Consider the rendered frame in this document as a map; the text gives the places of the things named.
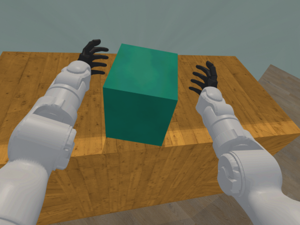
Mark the pedestal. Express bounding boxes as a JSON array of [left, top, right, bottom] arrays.
[[0, 52, 300, 225]]

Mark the robot right forearm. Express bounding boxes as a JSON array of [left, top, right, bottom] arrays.
[[195, 87, 282, 177]]

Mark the robot left hand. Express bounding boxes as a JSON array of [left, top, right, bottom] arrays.
[[78, 39, 109, 75]]

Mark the right robot upper arm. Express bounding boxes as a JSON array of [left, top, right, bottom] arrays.
[[217, 150, 300, 225]]

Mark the robot right hand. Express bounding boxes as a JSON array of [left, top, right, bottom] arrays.
[[189, 61, 218, 95]]

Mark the left robot upper arm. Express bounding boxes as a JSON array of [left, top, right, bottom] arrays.
[[0, 114, 76, 225]]

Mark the robot left forearm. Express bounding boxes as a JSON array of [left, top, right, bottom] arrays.
[[7, 60, 91, 158]]

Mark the carton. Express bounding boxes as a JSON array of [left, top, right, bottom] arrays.
[[103, 44, 178, 146]]

